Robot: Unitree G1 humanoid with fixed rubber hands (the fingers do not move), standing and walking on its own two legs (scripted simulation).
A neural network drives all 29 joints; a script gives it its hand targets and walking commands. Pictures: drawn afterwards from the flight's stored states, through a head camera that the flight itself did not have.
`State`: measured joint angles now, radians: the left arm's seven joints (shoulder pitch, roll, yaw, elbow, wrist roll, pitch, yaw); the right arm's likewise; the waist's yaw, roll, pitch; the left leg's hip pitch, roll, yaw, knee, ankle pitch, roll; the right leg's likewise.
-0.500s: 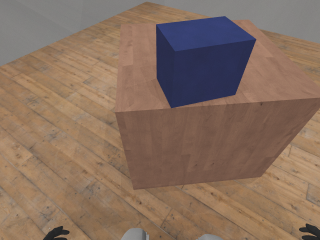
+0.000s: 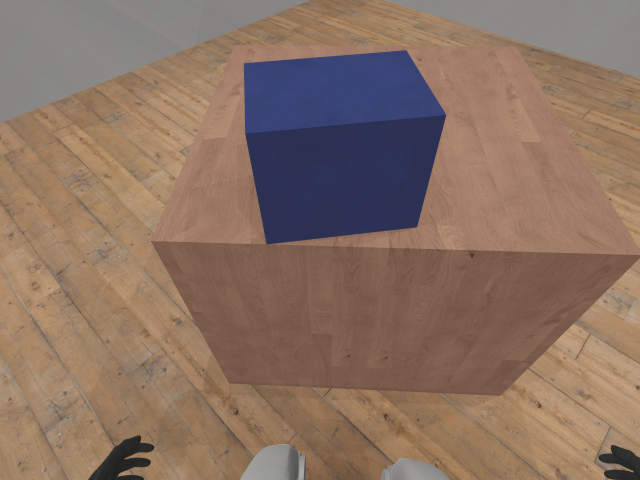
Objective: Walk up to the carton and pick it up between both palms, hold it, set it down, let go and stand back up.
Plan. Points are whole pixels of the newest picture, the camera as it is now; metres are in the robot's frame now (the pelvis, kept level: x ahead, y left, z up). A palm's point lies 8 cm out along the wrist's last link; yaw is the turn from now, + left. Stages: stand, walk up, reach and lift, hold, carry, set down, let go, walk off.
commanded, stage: walk up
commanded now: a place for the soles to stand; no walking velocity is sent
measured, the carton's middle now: (334, 149) +0.61 +0.01 +0.07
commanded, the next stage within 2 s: none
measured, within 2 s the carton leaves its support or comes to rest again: neither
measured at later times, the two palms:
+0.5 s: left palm out of the picture +0.13 +0.23 -0.05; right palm out of the picture +0.20 -0.39 -0.07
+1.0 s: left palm (146, 423) +0.21 +0.25 -0.05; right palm out of the picture +0.18 -0.37 -0.05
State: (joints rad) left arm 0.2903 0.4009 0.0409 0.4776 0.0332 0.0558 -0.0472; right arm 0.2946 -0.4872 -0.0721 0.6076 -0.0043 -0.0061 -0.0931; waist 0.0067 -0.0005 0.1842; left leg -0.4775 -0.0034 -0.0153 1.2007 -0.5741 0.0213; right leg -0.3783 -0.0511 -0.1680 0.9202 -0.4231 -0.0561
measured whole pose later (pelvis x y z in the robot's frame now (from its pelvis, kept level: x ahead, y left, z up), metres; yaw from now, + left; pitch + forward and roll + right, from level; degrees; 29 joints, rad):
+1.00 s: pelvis +0.08 -0.06 +0.05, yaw -1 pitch -4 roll +0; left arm 0.06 0.41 0.02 0.95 -0.03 0.01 0.01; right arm 0.08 -0.38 -0.03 1.00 0.01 0.01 0.00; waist -0.01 -0.02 0.11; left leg -0.18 0.02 0.03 0.53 -0.28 -0.01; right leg -0.16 -0.04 0.08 0.53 -0.30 0.06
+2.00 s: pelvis +0.16 +0.01 +0.03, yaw -5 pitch -6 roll +1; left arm 0.23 0.41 0.05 0.75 0.02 -0.02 0.00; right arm 0.34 -0.37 -0.04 0.81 -0.01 0.01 0.02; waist -0.03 0.01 0.15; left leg -0.15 0.03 0.09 0.71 -0.46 0.00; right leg -0.37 -0.02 -0.03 0.66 -0.16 -0.03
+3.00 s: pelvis +0.24 +0.03 +0.05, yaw +2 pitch -2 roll -1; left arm 0.07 0.34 0.03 1.09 0.00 0.00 0.02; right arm 0.13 -0.32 -0.03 1.12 0.01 -0.01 -0.03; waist 0.01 0.00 0.08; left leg 0.03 -0.05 -0.08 0.35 -0.33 0.04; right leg -0.17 -0.08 -0.13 0.41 -0.19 0.03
